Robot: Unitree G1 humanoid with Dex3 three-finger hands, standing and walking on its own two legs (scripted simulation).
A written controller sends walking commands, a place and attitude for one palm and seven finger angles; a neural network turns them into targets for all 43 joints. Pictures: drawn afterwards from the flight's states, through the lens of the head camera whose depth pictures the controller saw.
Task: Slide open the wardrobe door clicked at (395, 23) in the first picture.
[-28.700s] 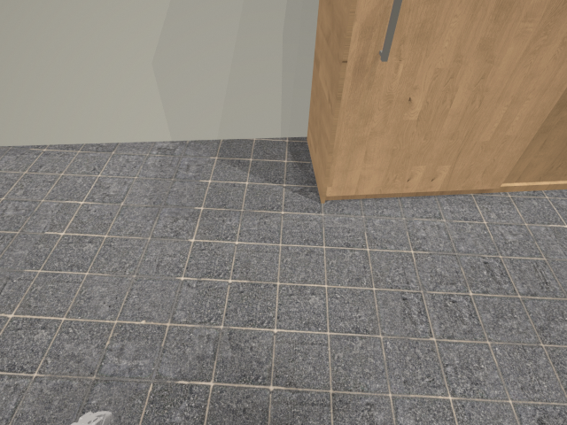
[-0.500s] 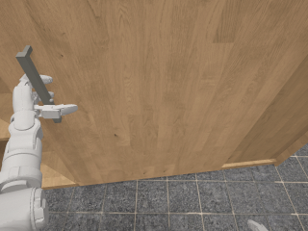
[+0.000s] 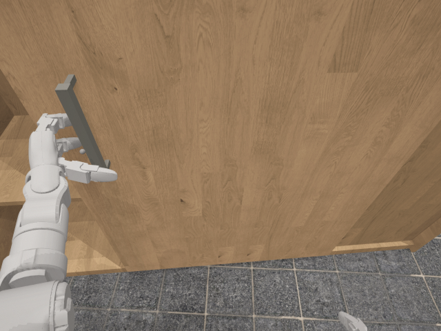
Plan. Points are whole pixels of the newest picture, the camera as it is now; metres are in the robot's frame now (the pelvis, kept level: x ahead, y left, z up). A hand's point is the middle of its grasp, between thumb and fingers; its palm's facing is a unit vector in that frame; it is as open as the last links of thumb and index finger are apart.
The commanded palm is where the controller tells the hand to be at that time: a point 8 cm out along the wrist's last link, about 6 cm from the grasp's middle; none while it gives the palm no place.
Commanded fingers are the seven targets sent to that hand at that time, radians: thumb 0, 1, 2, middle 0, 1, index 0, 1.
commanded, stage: slip the hand off the handle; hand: left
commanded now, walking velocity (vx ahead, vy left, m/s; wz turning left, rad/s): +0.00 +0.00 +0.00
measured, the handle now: (89, 134) +0.46 +0.28 +0.11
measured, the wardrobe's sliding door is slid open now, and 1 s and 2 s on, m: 0.44 0.44 0.44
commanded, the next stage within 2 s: draw the hand back to the body in 1.10 s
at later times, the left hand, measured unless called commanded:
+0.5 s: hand (55, 154) +0.39 +0.32 +0.12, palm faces +0.41 -0.88 -0.24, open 14.7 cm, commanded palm +0.34 +0.34 +0.12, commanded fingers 0.00 -0.55 0.20 -0.25 -1.15 -0.25 -1.15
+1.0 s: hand (33, 202) +0.29 +0.31 +0.11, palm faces +0.44 -0.87 -0.23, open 14.7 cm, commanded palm +0.24 +0.34 +0.12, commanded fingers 0.00 -0.55 0.20 -0.25 -1.15 -0.25 -1.15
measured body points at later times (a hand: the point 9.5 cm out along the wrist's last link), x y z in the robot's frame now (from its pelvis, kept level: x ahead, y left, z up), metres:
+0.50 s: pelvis -0.01 +0.00 +0.00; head +0.01 +0.01 +0.45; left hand +0.36 +0.36 +0.13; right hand +0.09 -0.26 -0.11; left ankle +0.07 +0.05 -0.73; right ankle -0.04 -0.10 -0.73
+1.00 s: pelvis -0.01 -0.01 +0.00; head -0.01 -0.01 +0.45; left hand +0.26 +0.36 +0.12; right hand +0.17 -0.25 -0.08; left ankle +0.07 +0.05 -0.73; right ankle -0.04 -0.10 -0.73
